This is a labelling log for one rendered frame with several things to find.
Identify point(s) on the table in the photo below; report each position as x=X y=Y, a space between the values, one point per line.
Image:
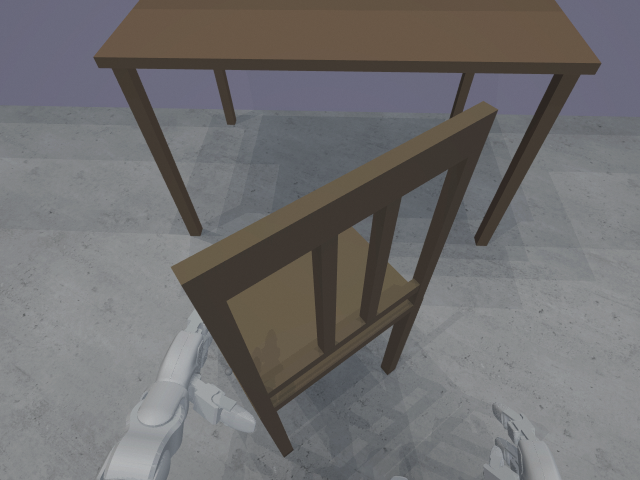
x=430 y=36

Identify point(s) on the robot right hand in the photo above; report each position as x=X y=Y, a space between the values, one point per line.
x=531 y=460

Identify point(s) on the robot left hand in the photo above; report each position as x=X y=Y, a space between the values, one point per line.
x=185 y=356

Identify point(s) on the robot left forearm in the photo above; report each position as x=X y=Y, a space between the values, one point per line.
x=153 y=434

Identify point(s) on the chair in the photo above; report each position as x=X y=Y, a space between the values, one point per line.
x=293 y=295

